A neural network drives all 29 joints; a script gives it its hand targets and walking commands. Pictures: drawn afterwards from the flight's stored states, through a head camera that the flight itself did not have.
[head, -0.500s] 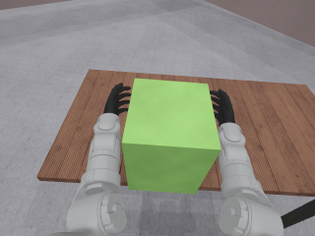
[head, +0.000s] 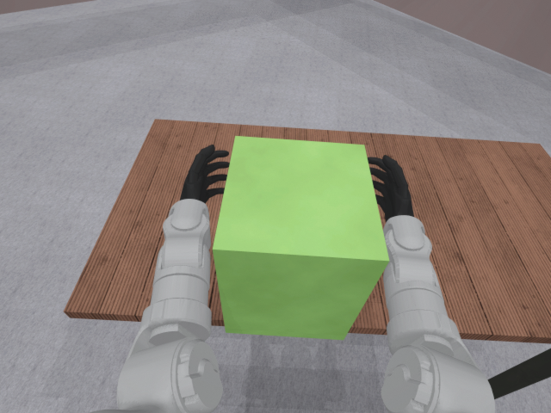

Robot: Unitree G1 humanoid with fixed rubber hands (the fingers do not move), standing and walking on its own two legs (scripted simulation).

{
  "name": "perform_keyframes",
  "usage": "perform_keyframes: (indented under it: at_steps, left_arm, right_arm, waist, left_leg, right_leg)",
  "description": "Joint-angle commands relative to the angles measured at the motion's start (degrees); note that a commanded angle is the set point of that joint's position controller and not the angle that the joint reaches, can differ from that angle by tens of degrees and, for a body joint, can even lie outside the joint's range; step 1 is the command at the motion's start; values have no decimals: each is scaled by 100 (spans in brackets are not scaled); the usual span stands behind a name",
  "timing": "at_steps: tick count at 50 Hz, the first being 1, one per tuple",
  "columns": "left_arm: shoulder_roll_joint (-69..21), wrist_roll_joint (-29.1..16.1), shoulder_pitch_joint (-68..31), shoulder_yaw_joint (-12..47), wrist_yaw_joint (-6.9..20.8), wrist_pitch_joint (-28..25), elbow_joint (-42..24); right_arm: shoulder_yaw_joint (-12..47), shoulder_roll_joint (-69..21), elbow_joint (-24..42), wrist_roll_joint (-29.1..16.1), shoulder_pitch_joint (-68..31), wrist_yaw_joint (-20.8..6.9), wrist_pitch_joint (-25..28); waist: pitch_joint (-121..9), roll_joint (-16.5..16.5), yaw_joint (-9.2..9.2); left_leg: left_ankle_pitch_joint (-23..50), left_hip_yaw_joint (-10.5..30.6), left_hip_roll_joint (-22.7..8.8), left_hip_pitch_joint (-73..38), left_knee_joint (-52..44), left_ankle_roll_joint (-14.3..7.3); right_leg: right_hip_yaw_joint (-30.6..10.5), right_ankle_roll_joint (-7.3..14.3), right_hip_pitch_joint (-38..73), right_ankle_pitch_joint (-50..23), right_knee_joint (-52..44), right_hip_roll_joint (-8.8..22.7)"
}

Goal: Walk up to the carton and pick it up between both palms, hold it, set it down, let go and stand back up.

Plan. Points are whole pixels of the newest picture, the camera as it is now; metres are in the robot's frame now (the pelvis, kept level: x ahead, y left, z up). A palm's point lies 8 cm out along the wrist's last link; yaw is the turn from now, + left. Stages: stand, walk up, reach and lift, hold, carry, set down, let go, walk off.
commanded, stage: set down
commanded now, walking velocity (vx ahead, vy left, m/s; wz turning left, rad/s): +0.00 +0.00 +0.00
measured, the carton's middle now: (292, 242) +0.38 +0.01 +0.03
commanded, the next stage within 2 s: none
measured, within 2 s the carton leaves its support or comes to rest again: neither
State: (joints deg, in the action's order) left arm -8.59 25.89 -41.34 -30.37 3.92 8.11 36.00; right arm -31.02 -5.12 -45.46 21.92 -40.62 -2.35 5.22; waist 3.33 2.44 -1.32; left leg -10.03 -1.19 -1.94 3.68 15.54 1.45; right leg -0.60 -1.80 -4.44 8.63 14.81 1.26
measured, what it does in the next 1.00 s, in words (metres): stands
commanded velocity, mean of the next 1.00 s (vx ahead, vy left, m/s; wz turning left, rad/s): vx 0.00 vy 0.00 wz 0.00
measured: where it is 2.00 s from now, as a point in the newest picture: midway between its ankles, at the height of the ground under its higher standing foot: outside the picture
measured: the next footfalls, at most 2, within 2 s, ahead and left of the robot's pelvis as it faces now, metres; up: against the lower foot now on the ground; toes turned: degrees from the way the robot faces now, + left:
none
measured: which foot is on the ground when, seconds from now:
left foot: down 0.00-1.00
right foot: down 0.00-1.00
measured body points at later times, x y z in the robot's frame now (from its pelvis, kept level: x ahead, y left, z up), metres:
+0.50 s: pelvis -0.01 +0.00 -0.01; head +0.01 +0.01 +0.44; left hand +0.42 +0.18 +0.09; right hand +0.44 -0.17 +0.10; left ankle -0.02 +0.13 -0.75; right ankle -0.01 -0.14 -0.75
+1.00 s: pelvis -0.03 -0.02 -0.01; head -0.01 -0.01 +0.44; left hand +0.43 +0.19 +0.17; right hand +0.44 -0.19 +0.17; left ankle -0.02 +0.13 -0.75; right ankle -0.01 -0.14 -0.75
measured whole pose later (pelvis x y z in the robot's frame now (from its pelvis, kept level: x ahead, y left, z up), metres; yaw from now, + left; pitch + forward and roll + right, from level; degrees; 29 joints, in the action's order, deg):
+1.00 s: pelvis -0.03 -0.02 -0.01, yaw -1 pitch +9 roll +0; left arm 17.7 -14.3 -60.7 0.1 -4.7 9.5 62.9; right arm 9.5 19.5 -67.7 -27.6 -62.7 4.4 -6.2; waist -8.4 0.9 -3.0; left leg -9.4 -1.4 -4.2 22.4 22.5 2.8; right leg -1.1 -0.1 -23.1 7.1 20.8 -1.0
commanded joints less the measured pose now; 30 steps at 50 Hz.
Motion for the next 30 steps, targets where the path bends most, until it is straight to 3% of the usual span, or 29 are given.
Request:
perform_keyframes:
  at_steps: [1, 4, 6, 9, 11, 17, 22, 27, 30]
  left_arm:
    - [238, -214, -1393, 893, -355, -254, -36]
    - [649, -1065, -1980, 1675, -963, -304, 106]
    - [847, -1481, -2271, 1842, -1157, -399, 362]
    - [1221, -1897, -2592, 1829, -1283, -729, 997]
    - [1423, -2092, -2703, 1860, -1318, -993, 1355]
    - [1811, -2467, -2678, 1975, -1241, -1348, 2277]
    - [2081, -2843, -2860, 2296, -1095, -1416, 2579]
    - [2328, -3430, -3648, 2868, -1117, -1390, 2174]
    - [2441, -3766, -3877, 3167, -1118, -1166, 2209]
  right_arm:
    - [1080, 339, -363, -465, -1343, 50, 323]
    - [1863, 879, -791, -1643, -1893, 467, 359]
    - [2206, 1043, -960, -2075, -2215, 619, 388]
    - [2410, 1369, -908, -2467, -2752, 754, 502]
    - [2576, 1591, -948, -2717, -2952, 826, 576]
    - [3077, 2230, -1976, -3402, -2972, 901, 688]
    - [3370, 2720, -2677, -3900, -3121, 844, 675]
    - [3665, 3109, -2377, -4500, -3783, 610, 425]
    - [3843, 3175, -2305, -4729, -3999, 464, 96]
  waist:
    - [-1156, -205, -41]
    - [-1567, -439, 0]
    - [-2095, -398, -43]
    - [-3290, -262, -242]
    - [-3935, -218, -342]
    - [-4070, -90, -325]
    - [-3391, -146, -201]
    - [-3622, -559, -123]
    - [-3639, -562, -86]
  left_leg:
    - [1847, -655, 286, -456, 150, 92]
    - [1786, -478, 184, 9, 410, 165]
    - [1583, -491, 148, 278, 526, 182]
    - [1541, -575, 189, 650, 757, 192]
    - [1892, -586, 201, 723, 967, 252]
    - [2704, -522, 128, 703, 1329, 448]
    - [2429, -436, 107, 758, 1246, 480]
    - [2027, -331, 93, 516, 1252, 519]
    - [1598, -265, 85, 539, 1182, 413]
  right_leg:
    - [703, -281, 280, -965, 61, -417]
    - [478, -95, -113, -1298, 110, -534]
    - [342, -19, -153, -1479, 220, -498]
    - [211, 23, 81, -1838, 525, -409]
    - [198, 31, 261, -2207, 713, -407]
    - [220, 40, -7, -2712, 900, -528]
    - [241, 54, -490, -2218, 789, -558]
    - [292, 201, -1230, -1168, 607, -578]
    - [273, 240, -1530, -645, 523, -551]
